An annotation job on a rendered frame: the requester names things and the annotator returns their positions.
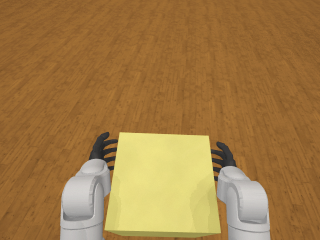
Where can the carton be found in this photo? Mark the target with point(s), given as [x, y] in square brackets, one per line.
[163, 186]

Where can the robot right forearm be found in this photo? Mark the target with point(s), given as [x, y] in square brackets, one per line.
[247, 206]

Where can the robot left forearm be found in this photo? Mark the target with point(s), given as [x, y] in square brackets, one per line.
[82, 202]

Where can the robot left hand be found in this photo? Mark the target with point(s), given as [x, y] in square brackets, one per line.
[98, 152]

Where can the robot right hand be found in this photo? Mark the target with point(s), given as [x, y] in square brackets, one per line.
[225, 154]

